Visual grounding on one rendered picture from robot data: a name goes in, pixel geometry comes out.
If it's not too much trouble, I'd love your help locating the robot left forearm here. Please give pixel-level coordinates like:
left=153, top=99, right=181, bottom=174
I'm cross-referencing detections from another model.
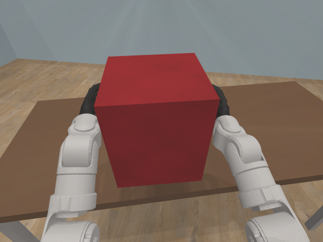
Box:
left=40, top=113, right=101, bottom=242

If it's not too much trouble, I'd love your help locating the carton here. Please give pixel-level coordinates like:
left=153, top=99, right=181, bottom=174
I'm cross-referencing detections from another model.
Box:
left=94, top=53, right=220, bottom=188

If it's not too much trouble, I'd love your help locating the table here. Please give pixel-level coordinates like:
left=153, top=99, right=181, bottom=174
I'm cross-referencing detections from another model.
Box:
left=0, top=81, right=323, bottom=242

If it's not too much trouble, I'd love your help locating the robot right hand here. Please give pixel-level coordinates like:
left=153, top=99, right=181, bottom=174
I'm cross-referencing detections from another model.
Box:
left=212, top=84, right=230, bottom=119

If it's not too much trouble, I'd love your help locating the robot left hand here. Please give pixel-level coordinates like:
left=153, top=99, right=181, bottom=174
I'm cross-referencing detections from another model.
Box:
left=79, top=83, right=100, bottom=116

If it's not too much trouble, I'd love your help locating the left robot upper arm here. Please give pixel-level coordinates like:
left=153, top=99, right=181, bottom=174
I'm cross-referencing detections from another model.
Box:
left=42, top=221, right=99, bottom=242

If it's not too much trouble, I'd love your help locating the right robot upper arm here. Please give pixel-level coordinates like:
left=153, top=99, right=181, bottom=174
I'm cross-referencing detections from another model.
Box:
left=245, top=211, right=308, bottom=242

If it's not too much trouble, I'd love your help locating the robot right forearm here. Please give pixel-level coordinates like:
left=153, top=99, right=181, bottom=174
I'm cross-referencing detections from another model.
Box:
left=212, top=115, right=310, bottom=242

